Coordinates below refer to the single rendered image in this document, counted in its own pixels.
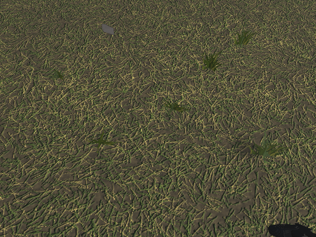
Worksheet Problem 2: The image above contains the robot right hand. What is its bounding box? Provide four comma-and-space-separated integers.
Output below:
268, 223, 316, 237

